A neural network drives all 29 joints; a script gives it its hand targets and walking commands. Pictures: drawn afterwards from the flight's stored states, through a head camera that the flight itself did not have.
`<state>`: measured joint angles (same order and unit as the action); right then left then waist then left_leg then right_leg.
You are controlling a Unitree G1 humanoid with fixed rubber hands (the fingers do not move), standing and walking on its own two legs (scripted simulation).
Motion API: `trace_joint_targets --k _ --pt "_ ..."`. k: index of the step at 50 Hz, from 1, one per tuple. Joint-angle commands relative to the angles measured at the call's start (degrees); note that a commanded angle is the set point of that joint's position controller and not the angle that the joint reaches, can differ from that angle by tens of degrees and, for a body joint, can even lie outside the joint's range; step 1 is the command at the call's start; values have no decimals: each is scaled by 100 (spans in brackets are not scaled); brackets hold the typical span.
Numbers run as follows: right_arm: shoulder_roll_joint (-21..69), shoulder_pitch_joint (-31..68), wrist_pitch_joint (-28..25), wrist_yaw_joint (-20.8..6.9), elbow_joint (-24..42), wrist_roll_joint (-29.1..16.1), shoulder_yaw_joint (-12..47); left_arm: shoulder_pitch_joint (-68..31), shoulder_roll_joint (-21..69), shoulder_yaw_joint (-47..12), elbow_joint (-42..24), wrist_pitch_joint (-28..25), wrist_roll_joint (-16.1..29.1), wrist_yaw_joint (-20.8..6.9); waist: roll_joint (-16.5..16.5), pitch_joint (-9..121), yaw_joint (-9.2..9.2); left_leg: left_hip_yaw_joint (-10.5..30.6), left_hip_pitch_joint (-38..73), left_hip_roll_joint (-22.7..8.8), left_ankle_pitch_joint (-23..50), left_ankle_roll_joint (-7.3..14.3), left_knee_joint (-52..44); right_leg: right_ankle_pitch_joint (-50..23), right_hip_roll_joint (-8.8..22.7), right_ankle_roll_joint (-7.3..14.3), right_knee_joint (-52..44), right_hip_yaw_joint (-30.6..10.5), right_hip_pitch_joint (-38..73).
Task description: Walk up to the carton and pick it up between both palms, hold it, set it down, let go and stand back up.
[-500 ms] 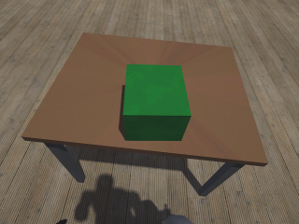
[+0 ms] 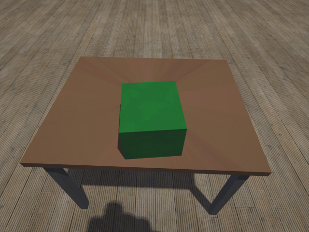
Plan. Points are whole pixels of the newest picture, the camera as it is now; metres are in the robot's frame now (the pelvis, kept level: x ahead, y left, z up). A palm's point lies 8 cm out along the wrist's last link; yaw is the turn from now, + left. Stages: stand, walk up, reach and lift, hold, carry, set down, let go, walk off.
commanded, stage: walk up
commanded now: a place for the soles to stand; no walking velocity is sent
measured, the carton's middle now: (151, 118) +0.52 +0.03 -0.05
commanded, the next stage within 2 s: none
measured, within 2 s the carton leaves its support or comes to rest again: neither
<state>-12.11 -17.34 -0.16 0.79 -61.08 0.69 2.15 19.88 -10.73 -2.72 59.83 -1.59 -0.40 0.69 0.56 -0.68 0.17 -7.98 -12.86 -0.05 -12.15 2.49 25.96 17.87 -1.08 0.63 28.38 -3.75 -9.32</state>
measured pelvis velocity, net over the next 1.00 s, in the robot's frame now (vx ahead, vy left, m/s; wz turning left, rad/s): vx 0.04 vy -0.03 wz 0.00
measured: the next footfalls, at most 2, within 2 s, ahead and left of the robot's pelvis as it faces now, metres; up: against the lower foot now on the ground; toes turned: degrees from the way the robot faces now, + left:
right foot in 0.74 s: +0.14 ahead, -0.13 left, +0.00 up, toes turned +10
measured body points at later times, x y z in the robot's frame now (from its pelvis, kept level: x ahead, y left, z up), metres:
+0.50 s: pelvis +0.04 +0.00 -0.01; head +0.05 -0.01 +0.44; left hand +0.04 +0.23 -0.16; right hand +0.05 -0.24 -0.17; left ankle +0.02 +0.09 -0.74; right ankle -0.03 -0.12 -0.74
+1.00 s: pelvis +0.04 -0.03 -0.01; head +0.06 -0.04 +0.44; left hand +0.12 +0.21 -0.15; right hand +0.02 -0.29 -0.16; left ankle +0.03 +0.09 -0.74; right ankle +0.10 -0.14 -0.74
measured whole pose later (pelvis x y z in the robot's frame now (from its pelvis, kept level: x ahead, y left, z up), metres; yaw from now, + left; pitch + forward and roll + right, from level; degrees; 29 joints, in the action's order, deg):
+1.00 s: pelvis +0.04 -0.03 -0.01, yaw +0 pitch -3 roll +0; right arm -13.7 -18.0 0.7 0.8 -60.2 1.1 0.3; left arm 10.2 -11.8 -0.8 55.1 0.9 -0.8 2.1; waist -1.0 -5.7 1.4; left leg -1.2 -12.4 -1.7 -18.4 -0.2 34.8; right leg 12.7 1.2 1.9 33.0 5.6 -17.4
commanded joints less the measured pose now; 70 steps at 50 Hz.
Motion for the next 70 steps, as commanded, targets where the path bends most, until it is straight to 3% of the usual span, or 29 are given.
trace_joint_targets --k 1,4,5,8,11,14,17,23,25,26,27,28,29,31,32,34,35,36,37,38,39,41,45,48,51,54,59,66,70 --pt "-636 -108 -97 47 165 4 -101 293 -669 101 -136 -93 -1 72 -9 -304 1 939 601 -690 23 121 -522 -762 547 250 -637 -555 -871" --pt "-640 -114 -93 51 99 7 -92 285 -665 81 -88 -94 -1 88 14 -288 5 884 658 -702 195 125 -491 -970 562 242 -607 -567 -840" --pt "-645 -382 -100 29 64 63 -143 469 -674 133 -88 -104 -82 70 -16 -124 19 897 738 -594 -720 172 -432 -41 404 303 -498 -444 -785" --pt "-757 -278 -47 49 81 47 -215 337 -629 158 -138 -80 -54 70 -126 -707 19 1168 518 -753 -1483 265 -626 533 284 338 -402 -419 -1368" --pt "-746 -269 -50 42 96 59 -206 388 -567 127 -181 -125 -72 74 -97 -786 -3 1187 467 -863 -886 327 -572 -50 346 323 -336 -441 -1354" --pt "-646 -210 -115 14 141 99 -186 467 -688 165 -197 -187 -79 88 177 -380 -22 729 573 -619 409 231 18 -1333 544 347 -345 -692 -846" --pt "-565 -148 -157 9 206 140 -190 584 -776 238 -206 -192 -69 115 333 -115 -56 443 448 -462 842 133 451 -2367 734 395 -233 -905 -326" --pt "-597 -320 -124 15 271 125 -298 476 -756 304 -320 -121 -85 158 199 -183 64 479 869 -498 1095 197 518 -2572 583 386 254 -761 -668" --pt "-733 -706 -101 29 194 91 -402 274 -652 268 -430 -109 -105 173 -105 -58 271 852 1596 -825 1554 455 304 -2251 300 196 1029 -362 -1318" --pt "-864 -961 -79 48 150 90 -489 169 -601 263 -506 -84 -127 186 -363 5 414 1266 1864 -1270 1708 775 32 -1550 79 58 1754 -48 -1652" --pt "-971 -1062 -59 80 164 84 -552 87 -577 279 -591 -43 -146 213 -662 -68 495 1727 1838 -1906 1915 1213 -323 -171 -50 -54 2482 258 -1899" --pt "-949 -1055 -60 117 204 65 -536 -111 -538 308 -687 8 -167 240 -864 -407 486 2142 1718 -2502 1969 1548 -676 1984 3 -94 2953 353 -2407" --pt "-900 -1021 -70 141 188 49 -492 -342 -491 302 -791 35 -194 255 -654 -792 445 2238 1189 -2821 1766 1682 -968 2370 332 -143 3118 135 -2516" --pt "-882 -628 -79 138 241 147 -425 -487 -316 281 -915 -10 -152 144 -440 -1108 282 1662 606 -2331 1586 1333 -1073 1944 550 -196 2188 29 -2137" --pt "-809 -296 -98 123 300 158 -363 -325 -266 281 -855 -46 -137 94 -419 -975 69 1188 256 -1966 1845 999 -915 1148 626 -181 1506 100 -1519" --pt "-841 253 -101 38 399 119 -284 418 -203 324 -528 -96 -141 33 -414 -228 -330 346 -155 -1260 2245 494 -5 -1029 310 -79 403 639 71" --pt "-875 360 -73 -4 406 64 -245 711 -263 341 -387 -100 -155 37 -263 43 -456 202 -427 -1081 1926 315 416 -2062 198 9 40 770 674" --pt "-761 244 -49 -31 407 -25 -176 712 -435 371 -385 -89 -174 72 -15 163 -415 133 -714 -909 1232 152 634 -2364 332 117 -33 523 933" --pt "-590 -57 -15 -40 408 -93 -93 503 -729 408 -522 -74 -168 126 429 147 -197 113 -709 -667 -179 -4 763 -2220 1013 286 -295 -246 604" --pt "-464 -396 98 -15 314 -81 -53 201 -981 424 -701 -28 -14 182 710 -142 5 399 -127 -415 -1838 -186 896 -1475 1862 655 -1053 -1257 -482" --pt "-461 -498 254 32 132 -39 -103 -224 -1318 547 -721 44 149 232 787 -548 -1 553 123 -325 -2200 -277 1242 -67 1999 1030 -1433 -1530 -1213" --pt "-562 -456 259 24 82 71 -125 -580 -1220 481 -755 104 115 262 596 -931 -21 732 -493 -335 -1981 -270 1234 507 1826 949 -1576 -1411 -990" --pt "-662 -698 60 38 100 84 -261 -763 -1209 489 -822 87 -75 236 626 44 67 729 -273 -287 -1228 -225 1198 -437 1734 882 -1073 -957 -251" --pt "-572 -688 -11 27 270 32 -278 -1219 -1180 446 -875 165 -47 192 407 -25 220 803 107 -343 -502 -99 460 220 1520 697 -1001 -430 -776" --pt "-785 -515 -31 -6 373 -89 -319 -1115 -977 361 -807 263 2 130 -80 -466 10 1431 -648 -507 -1013 73 -291 920 898 325 -711 102 -638" --pt "-925 -301 -60 -11 439 -138 -334 -942 -829 256 -676 194 -55 85 -582 -395 -131 1906 -1093 -818 -932 212 -848 -24 574 200 -18 482 -9" --pt "-956 -318 -101 -27 521 -83 -326 -903 -967 216 -632 62 -66 96 -512 -190 -98 1734 -776 -682 54 208 -586 -348 722 227 -152 466 44" --pt "-914 -451 -97 -18 632 -61 -314 -892 -1233 250 -611 100 -38 95 88 -183 48 1481 -634 -351 139 98 92 -119 1126 398 -712 220 -131" --pt "-907 -459 -113 8 732 -41 -315 -918 -1333 291 -608 159 -61 83 230 -117 72 1432 -661 -243 59 18 314 -16 1354 533 -870 199 -74"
